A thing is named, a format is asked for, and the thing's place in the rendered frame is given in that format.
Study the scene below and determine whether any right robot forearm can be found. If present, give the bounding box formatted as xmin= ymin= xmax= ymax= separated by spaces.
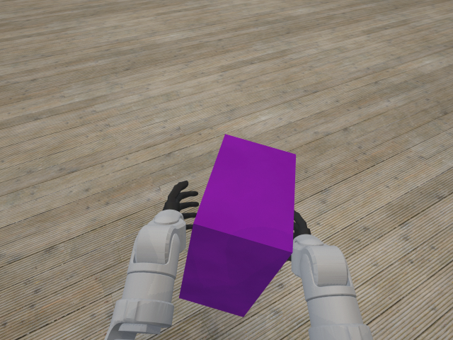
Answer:
xmin=291 ymin=234 xmax=373 ymax=340

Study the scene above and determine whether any robot left hand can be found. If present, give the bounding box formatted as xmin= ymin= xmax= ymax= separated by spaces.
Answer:
xmin=162 ymin=181 xmax=199 ymax=230

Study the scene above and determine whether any carton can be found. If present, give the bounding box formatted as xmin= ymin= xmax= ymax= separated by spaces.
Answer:
xmin=179 ymin=134 xmax=296 ymax=317

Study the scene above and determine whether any robot right hand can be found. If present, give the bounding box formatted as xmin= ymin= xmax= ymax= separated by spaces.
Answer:
xmin=287 ymin=210 xmax=311 ymax=261

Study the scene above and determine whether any left robot forearm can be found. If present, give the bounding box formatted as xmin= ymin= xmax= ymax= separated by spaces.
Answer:
xmin=104 ymin=210 xmax=186 ymax=340

